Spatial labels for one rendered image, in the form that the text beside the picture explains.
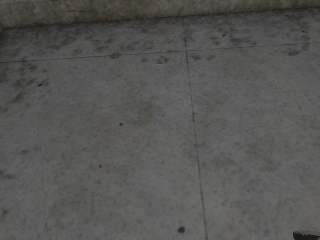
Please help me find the robot right hand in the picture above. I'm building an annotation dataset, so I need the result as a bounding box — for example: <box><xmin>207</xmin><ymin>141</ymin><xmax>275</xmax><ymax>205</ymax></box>
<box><xmin>293</xmin><ymin>230</ymin><xmax>320</xmax><ymax>240</ymax></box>

